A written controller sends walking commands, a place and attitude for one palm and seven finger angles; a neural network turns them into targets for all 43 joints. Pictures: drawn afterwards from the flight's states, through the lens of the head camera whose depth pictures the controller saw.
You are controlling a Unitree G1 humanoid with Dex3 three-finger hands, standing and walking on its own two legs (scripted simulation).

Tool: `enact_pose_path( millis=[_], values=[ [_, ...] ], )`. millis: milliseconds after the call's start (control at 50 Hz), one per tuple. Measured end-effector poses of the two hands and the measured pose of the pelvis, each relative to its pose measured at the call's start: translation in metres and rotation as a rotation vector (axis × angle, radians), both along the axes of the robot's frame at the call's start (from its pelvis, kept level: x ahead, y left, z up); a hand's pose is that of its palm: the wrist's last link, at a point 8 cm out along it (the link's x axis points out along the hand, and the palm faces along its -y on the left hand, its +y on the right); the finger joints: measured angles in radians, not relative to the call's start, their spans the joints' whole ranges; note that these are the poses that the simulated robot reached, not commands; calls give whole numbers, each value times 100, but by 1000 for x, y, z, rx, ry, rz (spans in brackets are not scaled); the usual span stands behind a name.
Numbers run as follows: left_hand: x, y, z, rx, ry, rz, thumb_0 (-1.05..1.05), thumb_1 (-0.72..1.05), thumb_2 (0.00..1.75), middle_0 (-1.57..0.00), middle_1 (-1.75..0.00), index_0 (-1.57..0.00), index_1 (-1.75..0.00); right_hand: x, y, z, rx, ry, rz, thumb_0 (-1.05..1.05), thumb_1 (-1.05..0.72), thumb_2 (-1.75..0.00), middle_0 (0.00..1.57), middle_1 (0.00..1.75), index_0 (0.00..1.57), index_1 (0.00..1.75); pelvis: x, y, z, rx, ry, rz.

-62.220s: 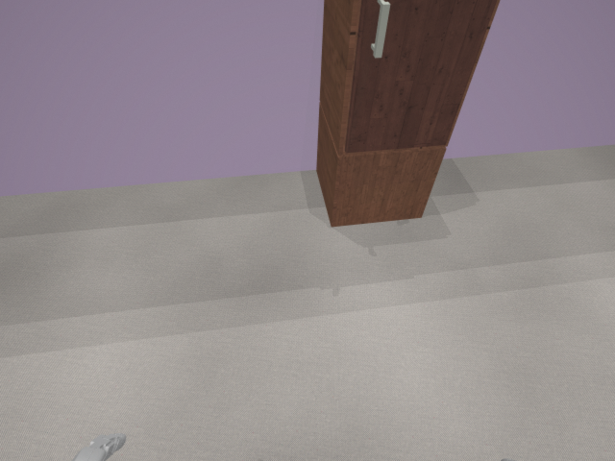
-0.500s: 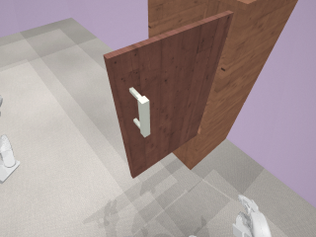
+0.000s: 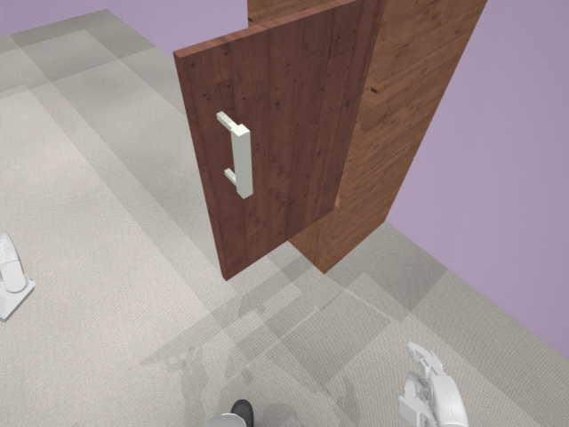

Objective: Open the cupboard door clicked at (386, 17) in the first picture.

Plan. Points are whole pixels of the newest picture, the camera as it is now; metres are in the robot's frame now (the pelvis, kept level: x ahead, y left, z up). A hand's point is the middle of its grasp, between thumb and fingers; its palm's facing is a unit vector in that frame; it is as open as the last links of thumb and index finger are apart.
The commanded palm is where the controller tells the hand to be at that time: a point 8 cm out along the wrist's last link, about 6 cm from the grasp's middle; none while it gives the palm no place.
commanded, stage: step back with the hand held close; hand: left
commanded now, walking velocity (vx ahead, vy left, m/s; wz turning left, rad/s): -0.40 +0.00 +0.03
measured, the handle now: (235, 156) +0.48 +0.13 +0.09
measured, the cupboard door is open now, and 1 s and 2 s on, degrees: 86 86 86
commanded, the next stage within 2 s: stop stepping back and stand still in 0.14 s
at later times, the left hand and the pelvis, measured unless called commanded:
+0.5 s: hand out of the picture +0.08 +0.23 +0.17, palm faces +0.36 -0.72 -0.59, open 7.4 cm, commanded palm +0.03 +0.26 +0.18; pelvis -0.11 -0.04 +0.01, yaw +1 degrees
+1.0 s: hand out of the picture +0.02 +0.24 +0.18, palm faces +0.49 -0.71 -0.51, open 7.4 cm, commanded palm -0.04 +0.27 +0.18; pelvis -0.16 -0.04 +0.00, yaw +3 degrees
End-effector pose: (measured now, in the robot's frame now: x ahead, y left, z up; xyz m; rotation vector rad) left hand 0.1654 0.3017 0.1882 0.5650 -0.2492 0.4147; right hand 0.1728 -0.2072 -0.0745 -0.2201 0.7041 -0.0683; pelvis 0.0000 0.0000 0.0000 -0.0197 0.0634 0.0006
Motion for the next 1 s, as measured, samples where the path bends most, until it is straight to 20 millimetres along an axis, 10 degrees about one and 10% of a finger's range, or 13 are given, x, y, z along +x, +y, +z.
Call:
enact_pose_path(
  millis=[100, 280, 600, 820, 1000],
  values=[
    [-3, -30, -3, 19, 56, -140, 1, 89, 90, -21, -30, -21, -30, -23, -23, -3, -24, 39, -46, 1, -90, -89, 21, 30, 21, 30, -22, -8, 2, 8, -2, -33],
    [-23, -22, 8, 71, 52, -188, 1, 89, 90, -22, -30, -21, -30, -62, -43, 21, -96, 7, -104, 1, -91, -89, 20, 30, 20, 30, -57, -7, 11, -4, -27, -34],
    [-161, -46, 10, 15, 50, 59, 1, 89, 90, -22, -30, -21, -30, -159, -70, -5, -27, 83, -28, 1, -90, -89, 21, 30, 20, 30, -133, -49, 11, 67, -69, 13],
    [-174, -53, 0, -29, 56, 23, 1, 89, 90, -21, -30, -21, -30, -191, -94, 8, -92, 32, -93, 1, -91, -89, 21, 30, 20, 30, -155, -44, 15, 72, -44, 48],
    [-193, -35, 13, 76, -31, 46, 1, 89, 90, -21, -30, -21, -30, -197, -68, -6, -27, -5, -82, 1, -91, -89, 20, 30, 20, 30, -163, -41, -2, 48, -97, 47]
  ],
)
